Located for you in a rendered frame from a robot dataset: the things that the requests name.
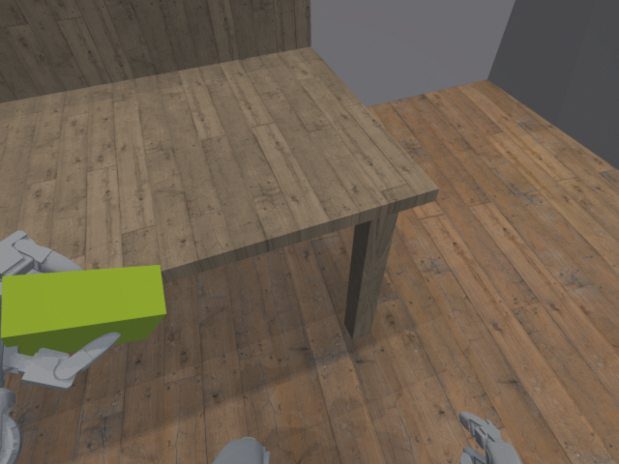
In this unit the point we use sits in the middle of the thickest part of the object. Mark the left robot thigh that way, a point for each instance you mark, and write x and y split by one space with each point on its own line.
243 451

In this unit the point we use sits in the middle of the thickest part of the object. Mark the table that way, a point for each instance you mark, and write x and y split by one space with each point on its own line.
191 134

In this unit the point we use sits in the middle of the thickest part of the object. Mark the right robot hand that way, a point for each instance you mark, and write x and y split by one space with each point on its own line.
488 438

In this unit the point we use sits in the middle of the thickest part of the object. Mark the left robot hand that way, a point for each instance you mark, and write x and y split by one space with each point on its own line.
19 255

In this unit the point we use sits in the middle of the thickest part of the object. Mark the sponge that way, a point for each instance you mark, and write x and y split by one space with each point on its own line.
65 311

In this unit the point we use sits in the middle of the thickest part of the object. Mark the robot left forearm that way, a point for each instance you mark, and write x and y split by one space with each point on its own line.
10 432

